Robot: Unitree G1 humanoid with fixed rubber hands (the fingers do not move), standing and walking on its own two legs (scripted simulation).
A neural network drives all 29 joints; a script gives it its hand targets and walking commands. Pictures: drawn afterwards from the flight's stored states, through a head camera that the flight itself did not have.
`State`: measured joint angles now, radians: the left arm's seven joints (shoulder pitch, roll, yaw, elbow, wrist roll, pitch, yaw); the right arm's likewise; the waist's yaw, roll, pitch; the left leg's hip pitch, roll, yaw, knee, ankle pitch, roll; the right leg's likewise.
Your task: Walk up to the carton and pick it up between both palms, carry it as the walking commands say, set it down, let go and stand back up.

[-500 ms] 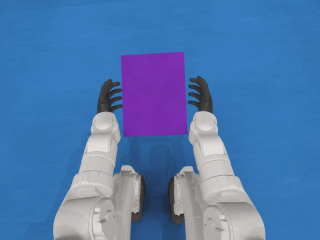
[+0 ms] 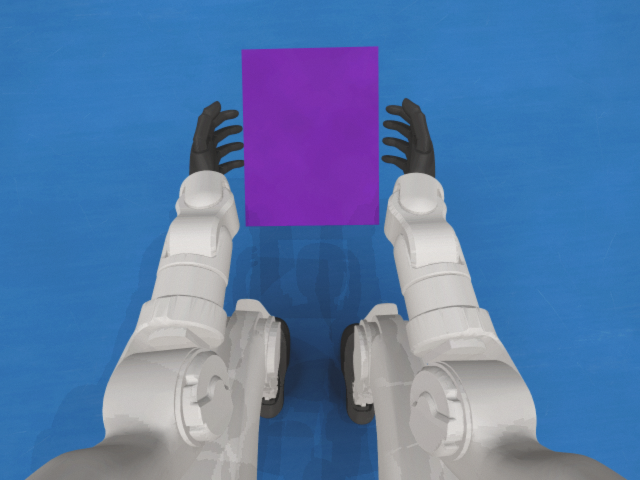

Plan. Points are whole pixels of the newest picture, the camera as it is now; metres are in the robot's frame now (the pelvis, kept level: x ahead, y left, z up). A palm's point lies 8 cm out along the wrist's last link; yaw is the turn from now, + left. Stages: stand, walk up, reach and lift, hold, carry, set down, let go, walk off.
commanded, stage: set down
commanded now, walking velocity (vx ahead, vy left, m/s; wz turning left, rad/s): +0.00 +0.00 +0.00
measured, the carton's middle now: (313, 150) +0.52 +0.01 -0.20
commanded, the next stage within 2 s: none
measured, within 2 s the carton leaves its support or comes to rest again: rests again in 1.70 s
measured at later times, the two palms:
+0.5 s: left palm (220, 169) +0.49 +0.14 -0.19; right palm (395, 165) +0.49 -0.10 -0.18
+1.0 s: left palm (233, 157) +0.53 +0.14 -0.29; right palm (387, 155) +0.54 -0.11 -0.27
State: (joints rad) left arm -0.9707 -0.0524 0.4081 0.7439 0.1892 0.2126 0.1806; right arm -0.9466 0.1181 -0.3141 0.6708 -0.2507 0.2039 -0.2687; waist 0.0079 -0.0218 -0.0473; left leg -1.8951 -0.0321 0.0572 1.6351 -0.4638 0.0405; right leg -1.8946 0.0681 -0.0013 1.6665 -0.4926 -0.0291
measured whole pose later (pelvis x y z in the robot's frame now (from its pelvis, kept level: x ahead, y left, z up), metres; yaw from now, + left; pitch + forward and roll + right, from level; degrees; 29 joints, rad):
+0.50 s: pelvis +0.00 +0.00 -0.06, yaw +1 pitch +46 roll +2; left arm -1.13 0.00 0.42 0.78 0.19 0.23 0.17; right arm -1.11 0.06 -0.33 0.70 -0.25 0.22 -0.24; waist 0.01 -0.02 -0.01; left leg -2.13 -0.04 0.06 1.82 -0.49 0.04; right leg -2.13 0.08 0.00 1.85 -0.52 -0.02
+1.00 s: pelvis -0.02 +0.00 -0.11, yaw +0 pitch +39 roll +1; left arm -1.45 0.16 0.30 0.85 0.10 0.25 0.16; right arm -1.42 -0.10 -0.31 0.75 -0.13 0.24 -0.21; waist 0.01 -0.03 0.37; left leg -2.19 -0.04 0.06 2.02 -0.51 0.04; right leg -2.17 0.08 -0.02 2.05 -0.55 -0.02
